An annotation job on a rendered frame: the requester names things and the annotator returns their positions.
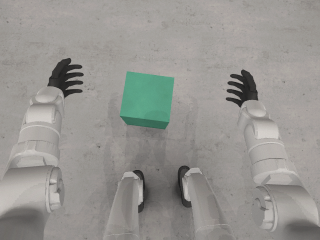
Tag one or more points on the robot right hand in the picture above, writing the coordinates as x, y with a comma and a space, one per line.
248, 88

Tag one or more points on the robot right upper arm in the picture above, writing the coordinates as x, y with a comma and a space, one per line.
286, 212

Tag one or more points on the robot right foot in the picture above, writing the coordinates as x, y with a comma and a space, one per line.
181, 174

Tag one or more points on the robot right forearm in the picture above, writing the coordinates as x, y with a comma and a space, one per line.
269, 160

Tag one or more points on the robot right thigh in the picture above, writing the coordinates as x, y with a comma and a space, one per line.
210, 222

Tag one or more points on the robot left forearm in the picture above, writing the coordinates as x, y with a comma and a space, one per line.
40, 131

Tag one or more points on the robot left hand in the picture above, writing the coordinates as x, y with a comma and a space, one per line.
60, 76

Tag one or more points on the carton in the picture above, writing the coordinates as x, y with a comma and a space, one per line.
147, 100

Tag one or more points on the robot left upper arm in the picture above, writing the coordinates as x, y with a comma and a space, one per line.
28, 195

